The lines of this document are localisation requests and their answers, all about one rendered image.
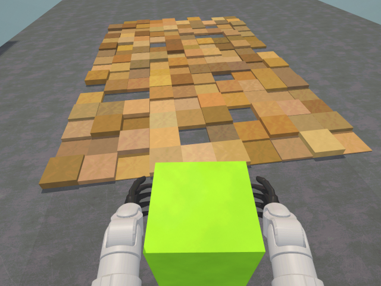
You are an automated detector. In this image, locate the robot left hand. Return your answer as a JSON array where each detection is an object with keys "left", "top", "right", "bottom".
[{"left": 124, "top": 176, "right": 152, "bottom": 217}]

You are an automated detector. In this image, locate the carton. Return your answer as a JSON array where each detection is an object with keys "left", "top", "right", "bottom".
[{"left": 143, "top": 161, "right": 266, "bottom": 286}]

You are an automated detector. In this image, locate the robot left forearm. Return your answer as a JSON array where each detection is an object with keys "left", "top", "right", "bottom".
[{"left": 91, "top": 203, "right": 143, "bottom": 286}]

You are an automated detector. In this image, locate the robot right forearm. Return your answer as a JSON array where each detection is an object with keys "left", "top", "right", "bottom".
[{"left": 263, "top": 203, "right": 324, "bottom": 286}]

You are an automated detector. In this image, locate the robot right hand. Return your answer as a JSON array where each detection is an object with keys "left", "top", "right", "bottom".
[{"left": 251, "top": 176, "right": 279, "bottom": 218}]

